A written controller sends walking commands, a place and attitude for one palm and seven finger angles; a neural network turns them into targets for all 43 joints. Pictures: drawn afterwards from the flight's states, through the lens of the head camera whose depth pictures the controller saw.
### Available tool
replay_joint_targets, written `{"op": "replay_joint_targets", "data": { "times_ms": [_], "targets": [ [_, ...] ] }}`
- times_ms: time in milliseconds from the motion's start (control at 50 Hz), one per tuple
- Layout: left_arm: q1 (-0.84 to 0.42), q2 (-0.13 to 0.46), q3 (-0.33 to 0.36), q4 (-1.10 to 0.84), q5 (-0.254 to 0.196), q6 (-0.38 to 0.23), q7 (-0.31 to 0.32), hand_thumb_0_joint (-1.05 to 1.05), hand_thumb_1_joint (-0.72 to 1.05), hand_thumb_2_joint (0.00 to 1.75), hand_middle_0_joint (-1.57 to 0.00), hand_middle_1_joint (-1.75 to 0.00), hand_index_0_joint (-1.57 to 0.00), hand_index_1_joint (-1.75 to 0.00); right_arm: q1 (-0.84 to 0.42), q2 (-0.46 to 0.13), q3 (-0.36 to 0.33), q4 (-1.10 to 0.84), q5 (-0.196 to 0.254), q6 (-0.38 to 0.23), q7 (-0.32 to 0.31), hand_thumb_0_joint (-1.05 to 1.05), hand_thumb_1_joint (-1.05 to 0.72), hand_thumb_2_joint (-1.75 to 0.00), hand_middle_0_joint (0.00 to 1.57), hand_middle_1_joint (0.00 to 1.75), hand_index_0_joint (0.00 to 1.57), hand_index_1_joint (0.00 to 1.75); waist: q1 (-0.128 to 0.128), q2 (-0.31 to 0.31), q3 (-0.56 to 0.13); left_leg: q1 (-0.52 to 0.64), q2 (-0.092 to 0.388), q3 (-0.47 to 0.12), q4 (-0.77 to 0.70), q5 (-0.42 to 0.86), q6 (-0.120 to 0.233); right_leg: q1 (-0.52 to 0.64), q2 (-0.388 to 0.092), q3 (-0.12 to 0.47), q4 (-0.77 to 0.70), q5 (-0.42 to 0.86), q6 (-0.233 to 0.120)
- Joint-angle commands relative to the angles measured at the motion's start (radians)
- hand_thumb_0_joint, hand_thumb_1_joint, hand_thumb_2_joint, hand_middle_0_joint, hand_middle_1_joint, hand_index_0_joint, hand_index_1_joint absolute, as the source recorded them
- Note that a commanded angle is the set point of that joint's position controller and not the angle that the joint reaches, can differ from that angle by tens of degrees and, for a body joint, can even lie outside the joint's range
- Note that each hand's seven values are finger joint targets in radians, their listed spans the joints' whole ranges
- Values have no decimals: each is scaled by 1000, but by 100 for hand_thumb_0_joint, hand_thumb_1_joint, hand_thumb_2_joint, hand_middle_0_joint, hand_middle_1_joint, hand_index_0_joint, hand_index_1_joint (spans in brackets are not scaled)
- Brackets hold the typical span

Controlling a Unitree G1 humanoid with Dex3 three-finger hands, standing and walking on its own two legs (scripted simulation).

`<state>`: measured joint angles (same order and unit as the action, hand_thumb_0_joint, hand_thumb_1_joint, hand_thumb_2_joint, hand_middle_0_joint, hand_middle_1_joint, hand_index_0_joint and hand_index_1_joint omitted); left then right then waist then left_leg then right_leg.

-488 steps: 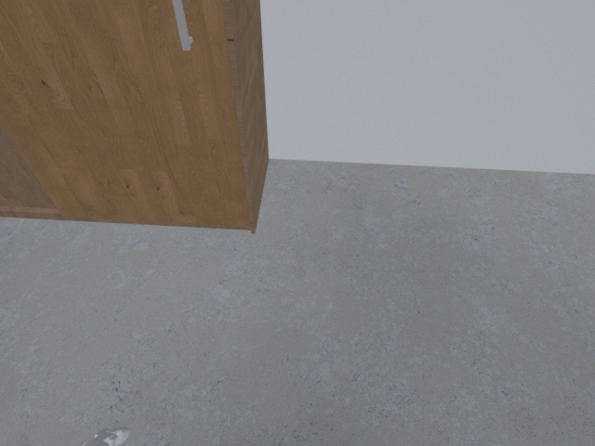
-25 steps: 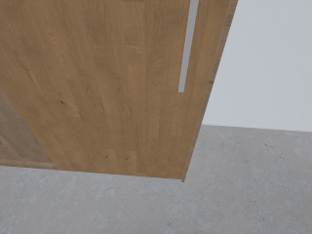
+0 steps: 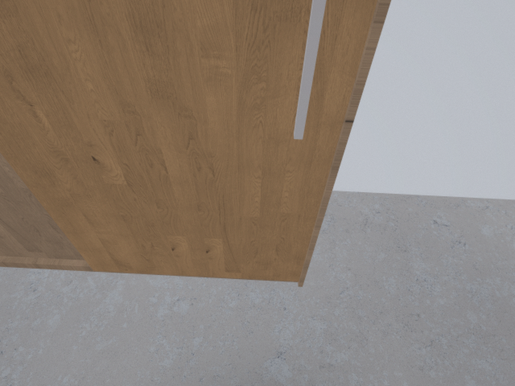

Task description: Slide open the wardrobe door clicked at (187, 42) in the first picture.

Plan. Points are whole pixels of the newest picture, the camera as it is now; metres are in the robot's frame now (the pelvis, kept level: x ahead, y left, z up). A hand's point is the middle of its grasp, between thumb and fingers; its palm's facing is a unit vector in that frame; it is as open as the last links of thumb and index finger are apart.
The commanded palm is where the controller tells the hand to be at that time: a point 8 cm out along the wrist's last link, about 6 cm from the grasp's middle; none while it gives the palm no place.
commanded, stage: look again from close up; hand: right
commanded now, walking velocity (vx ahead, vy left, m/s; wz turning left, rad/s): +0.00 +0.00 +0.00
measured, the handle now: (308, 61) +0.60 -0.04 +0.22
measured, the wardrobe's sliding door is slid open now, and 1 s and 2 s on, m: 0.00 0.00 0.00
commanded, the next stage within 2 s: none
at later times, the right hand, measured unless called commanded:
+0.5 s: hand out of the picture +0.00 -0.21 -0.18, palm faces +0.05 +0.98 -0.19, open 7.4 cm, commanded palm none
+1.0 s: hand out of the picture -0.07 -0.21 -0.18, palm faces +0.05 +0.98 -0.20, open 7.4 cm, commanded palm none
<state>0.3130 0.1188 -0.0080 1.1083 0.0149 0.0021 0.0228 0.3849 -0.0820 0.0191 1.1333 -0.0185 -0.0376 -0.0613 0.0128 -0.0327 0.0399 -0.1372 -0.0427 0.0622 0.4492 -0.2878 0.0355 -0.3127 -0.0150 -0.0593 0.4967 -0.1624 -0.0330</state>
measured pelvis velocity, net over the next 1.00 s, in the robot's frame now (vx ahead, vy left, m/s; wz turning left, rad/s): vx -0.03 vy -0.03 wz -0.03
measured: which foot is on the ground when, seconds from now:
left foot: down 0.00-1.00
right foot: down 0.00-1.00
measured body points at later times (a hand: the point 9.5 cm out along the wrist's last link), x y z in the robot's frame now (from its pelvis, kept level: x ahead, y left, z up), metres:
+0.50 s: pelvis -0.01 -0.02 +0.00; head -0.02 -0.04 +0.45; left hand +0.03 +0.21 -0.14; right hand +0.00 -0.26 -0.16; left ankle -0.03 +0.10 -0.74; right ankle +0.07 -0.09 -0.74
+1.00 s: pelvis -0.03 -0.03 +0.00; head -0.04 -0.05 +0.45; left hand +0.01 +0.22 -0.14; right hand -0.07 -0.26 -0.16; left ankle -0.03 +0.10 -0.74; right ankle +0.07 -0.09 -0.74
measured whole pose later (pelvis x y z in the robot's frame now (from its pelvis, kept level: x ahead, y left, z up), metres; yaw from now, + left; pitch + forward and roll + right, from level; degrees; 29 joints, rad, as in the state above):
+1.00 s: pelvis -0.03 -0.03 +0.00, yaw -2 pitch -2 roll +2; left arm 0.27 0.20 0.00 1.05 0.01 0.01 0.00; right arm 0.41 -0.21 0.00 1.05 -0.02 0.00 -0.03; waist -0.01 0.02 -0.02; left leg -0.17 0.01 0.07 0.45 -0.25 0.00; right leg -0.32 0.04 -0.06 0.42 -0.08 -0.07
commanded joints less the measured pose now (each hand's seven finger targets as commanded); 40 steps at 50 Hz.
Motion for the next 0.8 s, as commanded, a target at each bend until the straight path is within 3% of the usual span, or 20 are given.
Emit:
{"op": "replay_joint_targets", "data": {
  "times_ms": [0, 20, 100, 140, 180, 300, 420, 480, 700, 780],
  "targets": [
    [59, 76, 14, -85, 0, -38, 2, 0, 90, 90, -20, -30, -20, -30, 52, -117, -25, -68, 6, -22, -6, 0, -90, -90, 20, 30, 20, 30, 9, 74, -83, -58, 179, -144, -52, 275, 41, 97, -60, 90, 0, 77, 3],
    [63, 83, 12, -89, 0, -38, 3, 0, 90, 90, -20, -30, -20, -30, 47, -119, -25, -81, 3, -15, -6, 0, -90, -90, 20, 30, 20, 30, 9, 23, -50, -74, 160, -121, -39, 213, 40, 81, -70, 104, -5, 104, -5],
    [44, 105, 18, -107, 1, -28, 5, 0, 90, 90, -20, -30, -20, -30, 68, -121, -28, -101, -1, 5, 0, 0, -90, -90, 20, 30, 20, 30, -6, 36, 55, -146, 131, -122, -42, 48, 38, 10, -82, 136, -41, 15, -18],
    [41, 111, 18, -115, 1, -30, 5, 0, 90, 90, -20, -30, -20, -30, 67, -132, -30, -115, -2, 8, 2, 0, -90, -90, 20, 30, 20, 30, -10, 38, 46, -127, 129, -111, -32, 74, 34, 8, -83, 142, -45, 47, -21],
    [31, 124, 21, -123, 1, -30, 5, 0, 90, 90, -20, -30, -20, -30, 66, -135, -30, -127, -1, 12, 4, 0, -90, -90, 20, 30, 20, 30, -14, 47, 55, -135, 126, -112, -37, 37, 31, -3, -88, 150, -63, 2, -22],
    [1, 164, 31, -148, 3, -27, 2, 0, 90, 90, -20, -30, -20, -30, 46, -166, -37, -164, -3, 22, 11, 0, -90, -90, 20, 30, 20, 30, -17, -2, 56, -126, 119, -106, -42, -14, 27, -29, -95, 188, -129, -133, -26],
    [-23, 207, 40, -159, 3, -29, -2, 0, 90, 90, -20, -30, -20, -30, 39, -200, -42, -180, -6, 22, 18, 0, -90, -90, 20, 30, 20, 30, -23, -15, 10, -92, 117, -84, -41, -1, 22, -20, -112, 219, -179, -195, -34],
    [-31, 218, 43, -158, 1, -29, -4, 0, 90, 90, -20, -30, -20, -30, 37, -212, -45, -177, -6, 22, 22, 0, -90, -90, 20, 30, 20, 30, -21, 9, 7, -87, 121, -84, -50, -11, 21, -26, -112, 224, -198, -226, -32],
    [-45, 250, 50, -139, 1, -17, -9, 0, 90, 90, -20, -30, -20, -30, 71, -232, -46, -150, -10, 26, 27, 0, -90, -90, 20, 30, 20, 30, -21, 11, 27, -120, 119, -83, -74, -92, 21, -25, -110, 234, -258, -324, -21],
    [-47, 243, 49, -131, 0, -16, -10, 0, 90, 90, -20, -30, -20, -30, 92, -234, -45, -136, -10, 23, 28, 0, -90, -90, 20, 30, 20, 30, -22, 34, 20, -125, 132, -95, -99, -105, 24, -11, -100, 220, -245, -294, -18]
  ]
}}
